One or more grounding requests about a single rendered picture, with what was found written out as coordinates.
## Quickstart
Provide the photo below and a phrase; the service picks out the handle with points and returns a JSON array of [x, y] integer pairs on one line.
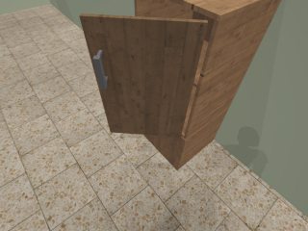
[[102, 79]]

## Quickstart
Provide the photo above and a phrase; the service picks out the cupboard door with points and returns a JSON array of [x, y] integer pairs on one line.
[[151, 63]]

